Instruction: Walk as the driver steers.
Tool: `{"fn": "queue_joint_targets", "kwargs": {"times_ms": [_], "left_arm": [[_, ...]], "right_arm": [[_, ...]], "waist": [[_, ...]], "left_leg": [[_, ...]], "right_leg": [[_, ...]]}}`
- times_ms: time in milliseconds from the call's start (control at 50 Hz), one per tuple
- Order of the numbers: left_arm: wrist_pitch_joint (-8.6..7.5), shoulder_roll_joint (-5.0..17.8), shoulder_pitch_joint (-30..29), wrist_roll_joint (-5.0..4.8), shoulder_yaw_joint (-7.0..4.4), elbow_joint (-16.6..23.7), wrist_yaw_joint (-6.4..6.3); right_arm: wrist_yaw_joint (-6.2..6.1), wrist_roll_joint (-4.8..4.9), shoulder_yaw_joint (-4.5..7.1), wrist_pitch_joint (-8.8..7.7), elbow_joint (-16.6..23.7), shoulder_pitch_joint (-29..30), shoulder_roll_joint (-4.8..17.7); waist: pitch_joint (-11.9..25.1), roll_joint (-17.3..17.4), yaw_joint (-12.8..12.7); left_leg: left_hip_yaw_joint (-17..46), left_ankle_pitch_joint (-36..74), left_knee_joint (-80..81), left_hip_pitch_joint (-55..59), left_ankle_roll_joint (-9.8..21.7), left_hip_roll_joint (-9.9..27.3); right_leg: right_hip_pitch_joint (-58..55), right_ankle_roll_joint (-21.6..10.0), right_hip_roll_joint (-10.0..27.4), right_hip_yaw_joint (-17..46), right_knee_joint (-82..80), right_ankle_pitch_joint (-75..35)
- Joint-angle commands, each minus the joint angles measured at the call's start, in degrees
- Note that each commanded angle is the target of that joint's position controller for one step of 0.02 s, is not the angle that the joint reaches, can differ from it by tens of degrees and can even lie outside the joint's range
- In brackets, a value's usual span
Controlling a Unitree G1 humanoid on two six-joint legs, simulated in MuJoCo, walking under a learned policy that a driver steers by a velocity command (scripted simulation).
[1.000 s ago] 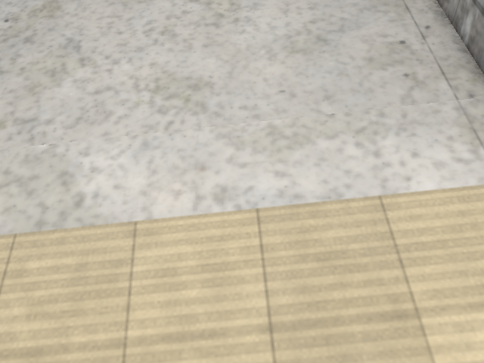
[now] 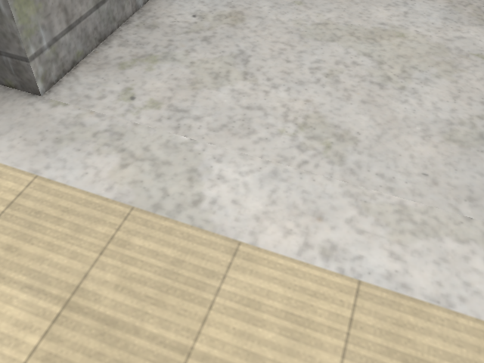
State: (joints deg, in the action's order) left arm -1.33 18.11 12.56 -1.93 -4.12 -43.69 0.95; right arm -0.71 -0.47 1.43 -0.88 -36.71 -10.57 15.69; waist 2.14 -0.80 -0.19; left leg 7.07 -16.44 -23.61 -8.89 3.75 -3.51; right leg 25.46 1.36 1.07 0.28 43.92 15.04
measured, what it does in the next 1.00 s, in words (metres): walks ahead: right foot, then left foot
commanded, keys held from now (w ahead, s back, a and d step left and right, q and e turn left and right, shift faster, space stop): w+e+shift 0.46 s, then w+q+shift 0.54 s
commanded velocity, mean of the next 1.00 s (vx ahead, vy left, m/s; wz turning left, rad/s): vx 0.88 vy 0.00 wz -0.17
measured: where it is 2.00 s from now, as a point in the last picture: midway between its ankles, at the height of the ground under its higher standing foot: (347, 147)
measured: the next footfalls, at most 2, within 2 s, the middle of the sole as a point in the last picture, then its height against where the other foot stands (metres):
right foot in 0.24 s outside the picture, level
left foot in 0.72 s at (345, 308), level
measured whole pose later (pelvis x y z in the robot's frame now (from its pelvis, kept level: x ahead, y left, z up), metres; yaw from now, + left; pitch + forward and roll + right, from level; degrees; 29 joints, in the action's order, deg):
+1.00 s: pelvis +0.72 -0.37 -0.01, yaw -12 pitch -1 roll +2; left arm -8.8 15.2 1.9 1.9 1.2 -32.7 0.9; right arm 0.3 2.0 2.9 -4.4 -45.5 -29.4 14.5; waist -2.6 -1.2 5.3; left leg 9.3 -15.1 -19.4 -2.4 7.3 -10.6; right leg 40.5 1.5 5.2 10.1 45.7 3.1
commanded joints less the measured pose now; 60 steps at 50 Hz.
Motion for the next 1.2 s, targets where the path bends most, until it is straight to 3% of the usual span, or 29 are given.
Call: {"fn": "queue_joint_targets", "kwargs": {"times_ms": [20,180,220,240,260,280,300,320,360,420,500,580,640,680,720,740,760,780,800,820,880,960,1020,1080,1120,1140,1160,1180,1200], "left_arm": [[-3.18,5.06,-10.64,-0.39,-0.51,7.53,0.86],[-2.49,3.29,-8.69,-0.99,1.46,10.34,2.25],[-2.14,4.4,-0.54,-0.78,0.85,8.5,1.96],[-1.93,7.45,8.77,-0.63,-0.95,5.52,1.56],[-1.85,12.93,24.36,-0.83,-3.53,1.86,0.92],[-2.46,19.82,24.79,-0.75,-4.15,2.57,0.96],[-3.38,14.07,22.56,-0.6,-2.44,5.83,1.12],[-3.86,12.08,20.51,0.48,-1.86,6.17,1.07],[-3.65,10.98,14.65,1.24,-1.37,7.95,0.98],[-3.38,7.33,9.47,1.2,-0.08,9.15,0.11],[-3.33,5.01,10.49,0.88,0.87,5.78,-1.95],[-4.21,5.01,17.04,0.27,1.13,0.7,-1.75],[-3.71,6.01,18.55,1.44,1.12,-2.29,-2.23],[-2.78,8.32,18.55,3.86,0.55,-3.21,-3.16],[-1.53,10.53,9.22,5.99,-0.1,-0.73,-3.67],[-1.86,6.05,6.04,7.63,1.08,2.45,-3.76],[-3.62,0.64,16.46,2.33,3.17,3.48,-2.01],[-5.98,6.43,9.01,-0.06,2.6,4.72,-0.88],[-7.55,7.32,1.51,-0.75,2.67,7.6,-0.27],[-8.64,5.6,-1.62,0.88,3.33,8.52,-0.04],[-8.13,3.39,0.7,2.91,3.37,8.22,-0.02],[-7.92,1.11,-10.35,4.4,4.52,13.95,-0.22],[-7.79,1.39,-13.97,2.68,3.49,15.55,-0.37],[-7.73,4.62,-15.91,0.51,1.65,16.38,-1.13],[-8.11,8.02,-5.68,-0.14,-0.92,15.0,-1.48],[-7.54,9.45,8.43,-0.33,-1.78,13.2,-2.02],[-6.86,14.98,15.51,2.07,-2.72,11.23,-1.89],[-6.4,14.41,16.41,1.42,-2.91,9.39,-0.56],[-5.72,8.77,12.43,1.37,-2.09,10.7,-1.04]], "right_arm": [[-0.15,0.37,3.87,-2.32,0.19,-5.27,11.76],[1.41,1.2,5.02,-3.31,-0.95,-5.31,12.3],[1.23,1.14,4.97,-2.88,-0.16,-1.41,12.53],[0.92,0.51,4.38,-2.9,0.21,-0.99,11.2],[0.28,-0.72,3.31,-3.53,2.02,0.52,8.86],[0.8,-0.93,0.74,-5.42,5.97,-2.05,0.55],[1.21,1.12,1.44,-7.68,6.82,2.93,6.74],[1.79,3.17,2.12,-9.03,7.37,5.52,9.65],[1.4,0.52,1.55,-10.01,6.23,4.74,7.92],[1.69,-0.3,2.23,-8.04,4.98,3.0,8.44],[2.37,-0.89,0.68,-7.41,6.37,10.86,4.42],[3.65,1.41,0.23,-8.04,8.05,19.87,3.01],[4.61,2.53,1.25,-8.34,9.4,21.68,5.17],[4.68,3.55,2.58,-7.79,8.51,15.06,8.01],[3.42,4.33,4.24,-5.71,1.47,-11.54,11.46],[2.97,2.96,3.86,-4.53,-2.28,-23.59,12.57],[3.81,2.13,4.43,-5.64,-3.55,-23.33,13.29],[2.48,1.03,4.32,-5.12,-2.19,-20.76,8.44],[1.87,0.1,4.0,-5.09,-1.5,-17.56,8.32],[2.15,-0.09,3.83,-5.39,-1.18,-14.11,8.22],[1.99,0.42,3.14,-5.33,-0.16,-7.3,6.32],[0.43,2.93,3.68,-5.2,-1.13,-7.19,7.6],[0.01,3.63,4.63,-4.97,-3.3,-12.49,9.69],[-0.22,4.07,4.62,-3.85,-4.59,-15.61,8.24],[0.17,2.68,4.78,-2.73,-4.62,-15.0,9.01],[0.65,0.68,3.84,-2.39,-2.74,-12.38,6.84],[0.79,1.7,1.16,-3.05,-1.01,-22.71,-2.89],[0.54,5.05,0.02,-3.29,0.59,-22.77,0.01],[-0.09,5.15,1.08,-2.81,0.12,-15.45,4.46]], "waist": [[-6.27,9.34,6.15],[-6.83,4.78,4.43],[-3.74,3.86,-1.18],[1.53,1.7,-5.66],[7.06,-5.24,-13.13],[10.14,-24.17,-7.73],[10.52,-15.27,-9.92],[4.95,-8.16,-9.06],[0.01,2.52,-4.41],[-5.92,-1.16,-0.08],[-9.43,-2.77,-1.71],[-10.48,-4.51,-6.95],[-8.14,-6.46,-5.91],[-1.45,-9.99,-0.93],[9.29,-8.68,13.06],[16.11,6.89,14.37],[25.55,25.75,7.0],[19.27,13.39,10.75],[9.89,5.76,9.14],[2.68,-5.19,5.3],[-5.64,-2.66,-2.27],[-12.09,-0.4,-0.42],[-8.4,2.8,3.1],[-6.83,4.97,3.68],[0.96,6.37,-3.34],[11.3,6.7,-10.55],[23.4,-16.74,-5.49],[26.53,-27.75,-5.28],[15.05,-17.77,-7.72]], "left_leg": [[15.18,-16.32,14.0,11.22,8.56,20.41],[0.55,-4.76,14.66,10.15,6.05,20.82],[-8.03,13.41,6.05,2.83,3.47,17.41],[-13.5,29.84,-7.71,-3.01,1.45,14.07],[-15.8,31.06,-31.38,-17.86,-1.88,10.58],[-9.0,-12.52,-53.52,-39.35,-5.51,-0.54],[0.52,-11.35,-58.92,-47.3,-3.39,0.74],[-0.03,-6.88,-58.95,-51.63,-1.84,3.52],[0.14,0.39,-48.44,-44.12,-1.7,7.47],[-0.49,4.86,-38.63,-36.45,-4.23,8.12],[-7.66,22.3,-18.88,-28.55,-7.15,4.45],[-10.42,34.35,-4.75,-22.11,-4.0,2.93],[-13.4,28.01,-1.31,-25.33,0.0,-0.06],[-15.69,20.35,-5.02,-19.41,2.29,-3.88],[-12.45,21.8,-6.41,6.18,5.59,-0.96],[0.14,14.06,-16.82,30.06,9.16,6.52],[40.48,-15.66,-3.13,48.33,22.98,21.31],[44.66,-25.58,5.53,43.41,19.19,18.99],[38.59,-19.04,7.3,33.23,17.14,18.15],[34.81,-11.94,10.28,20.07,16.04,15.62],[24.61,-0.38,14.18,0.32,16.92,8.48],[13.51,6.02,16.2,-20.85,13.43,2.22],[15.08,-0.14,14.79,-24.01,9.05,2.78],[18.53,2.42,6.94,-9.06,6.55,4.15],[16.71,21.09,-9.63,-2.76,3.1,3.44],[14.43,21.64,-26.2,-9.78,1.06,2.63],[7.71,-13.26,-49.83,-27.39,-1.28,-3.99],[4.65,-13.09,-61.39,-37.77,-1.41,1.28],[2.16,-7.49,-63.55,-42.43,-1.68,4.16]], "right_leg": [[18.52,-2.82,3.36,2.69,-1.19,1.08],[14.05,-5.99,5.17,-2.83,-1.8,0.57],[-1.33,-7.76,0.58,-8.49,-4.17,-1.31],[-15.86,-8.87,-3.89,-11.33,-3.55,-0.89],[-35.72,-12.13,-2.49,-2.45,-4.18,3.5],[-45.82,-21.53,11.65,37.14,-22.08,31.86],[-47.71,-21.48,15.95,51.77,-32.59,38.72],[-45.11,-20.69,17.13,48.12,-32.02,32.97],[-31.58,-19.19,13.23,37.47,-30.09,18.86],[-19.48,-18.93,7.22,27.39,-33.33,8.34],[-9.94,-15.09,0.92,13.15,-34.58,-12.41],[-15.02,-11.95,3.74,10.11,-39.09,-15.05],[-30.39,-8.09,6.6,6.58,-33.01,-43.29],[-37.79,-5.85,8.53,4.47,-21.8,-73.89],[-29.14,-3.88,8.67,1.36,6.67,-88.05],[-7.36,-2.82,2.8,2.25,32.99,-37.08],[16.62,1.59,-7.5,9.31,50.38,15.01],[22.38,-1.44,-4.07,12.0,48.58,8.45],[23.64,-2.52,-1.87,12.06,44.89,6.32],[20.05,-4.3,-0.64,10.59,38.54,4.51],[13.53,-2.97,2.36,9.53,26.91,3.35],[1.86,0.98,1.9,3.51,1.52,-11.64],[-13.73,2.36,-1.02,4.26,-9.23,-29.09],[-11.39,2.4,-1.16,6.73,-16.26,-22.1],[-20.69,0.12,-1.39,5.45,-15.52,-12.61],[-37.52,-2.65,4.61,8.65,-8.77,-5.48],[-58.84,-11.83,21.34,37.52,-14.63,10.81],[-59.77,-14.66,26.5,58.41,-24.89,34.31],[-51.99,-12.0,22.4,49.83,-27.22,34.31]]}}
